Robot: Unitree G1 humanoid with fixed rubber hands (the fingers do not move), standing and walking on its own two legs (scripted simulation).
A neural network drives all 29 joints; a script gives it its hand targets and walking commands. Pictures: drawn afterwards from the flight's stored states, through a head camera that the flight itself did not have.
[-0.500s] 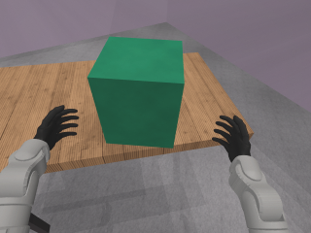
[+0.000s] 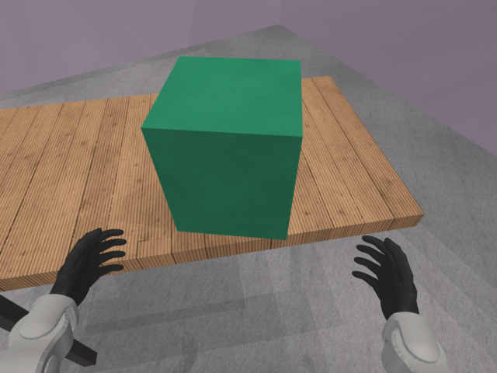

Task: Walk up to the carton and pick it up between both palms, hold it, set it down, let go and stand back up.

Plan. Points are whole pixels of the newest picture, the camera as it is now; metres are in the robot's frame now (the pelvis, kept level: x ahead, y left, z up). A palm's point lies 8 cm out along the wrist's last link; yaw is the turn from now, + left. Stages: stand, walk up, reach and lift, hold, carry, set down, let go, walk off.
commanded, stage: set down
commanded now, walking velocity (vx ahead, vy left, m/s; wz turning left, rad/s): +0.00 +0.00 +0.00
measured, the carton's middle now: (234, 151) +0.46 +0.02 +0.10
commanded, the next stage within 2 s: let go in 1.46 s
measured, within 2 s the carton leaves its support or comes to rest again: neither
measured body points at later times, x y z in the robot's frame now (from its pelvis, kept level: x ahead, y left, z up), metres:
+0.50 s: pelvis +0.01 -0.01 +0.00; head +0.03 -0.02 +0.45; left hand +0.22 +0.23 -0.01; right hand +0.21 -0.23 -0.01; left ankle +0.00 +0.09 -0.75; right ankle +0.03 -0.16 -0.75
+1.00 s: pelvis +0.01 -0.01 +0.00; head +0.04 -0.02 +0.45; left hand +0.19 +0.23 -0.07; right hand +0.18 -0.23 -0.08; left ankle +0.01 +0.09 -0.75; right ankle +0.03 -0.16 -0.75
